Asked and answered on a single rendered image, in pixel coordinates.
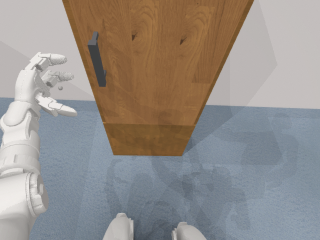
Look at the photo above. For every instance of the cupboard door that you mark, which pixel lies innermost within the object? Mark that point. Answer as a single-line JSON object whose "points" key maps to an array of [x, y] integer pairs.
{"points": [[160, 56]]}

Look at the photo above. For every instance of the handle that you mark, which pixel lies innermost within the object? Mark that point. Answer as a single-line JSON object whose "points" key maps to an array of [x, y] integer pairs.
{"points": [[96, 60]]}

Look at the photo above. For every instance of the left robot upper arm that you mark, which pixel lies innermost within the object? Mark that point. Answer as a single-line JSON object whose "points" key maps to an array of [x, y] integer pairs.
{"points": [[23, 198]]}

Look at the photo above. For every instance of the left robot thigh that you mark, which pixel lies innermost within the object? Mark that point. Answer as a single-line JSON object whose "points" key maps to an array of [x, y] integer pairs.
{"points": [[121, 228]]}

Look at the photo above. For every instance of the left robot forearm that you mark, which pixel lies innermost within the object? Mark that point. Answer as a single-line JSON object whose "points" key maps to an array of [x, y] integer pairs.
{"points": [[20, 147]]}

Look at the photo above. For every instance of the robot left hand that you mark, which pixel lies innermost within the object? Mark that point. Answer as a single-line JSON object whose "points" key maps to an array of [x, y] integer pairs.
{"points": [[29, 84]]}

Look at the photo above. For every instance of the robot right shin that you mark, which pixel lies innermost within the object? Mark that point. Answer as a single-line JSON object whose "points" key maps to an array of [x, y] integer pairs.
{"points": [[181, 224]]}

